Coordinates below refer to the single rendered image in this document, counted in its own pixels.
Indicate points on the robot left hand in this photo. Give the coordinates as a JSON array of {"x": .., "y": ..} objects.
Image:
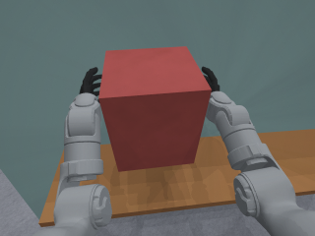
[{"x": 88, "y": 86}]

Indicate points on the robot right upper arm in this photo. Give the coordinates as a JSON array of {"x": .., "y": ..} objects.
[{"x": 266, "y": 195}]

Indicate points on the robot right hand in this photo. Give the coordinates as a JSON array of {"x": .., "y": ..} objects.
[{"x": 211, "y": 79}]

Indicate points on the robot left upper arm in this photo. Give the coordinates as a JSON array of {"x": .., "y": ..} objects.
[{"x": 80, "y": 211}]

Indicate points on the robot right forearm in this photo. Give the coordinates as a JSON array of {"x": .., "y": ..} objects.
[{"x": 245, "y": 150}]

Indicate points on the robot left forearm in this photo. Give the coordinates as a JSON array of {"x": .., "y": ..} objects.
[{"x": 82, "y": 139}]

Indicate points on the carton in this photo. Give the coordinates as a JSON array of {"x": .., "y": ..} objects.
[{"x": 154, "y": 103}]

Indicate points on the table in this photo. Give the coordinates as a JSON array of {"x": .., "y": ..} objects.
[{"x": 208, "y": 182}]

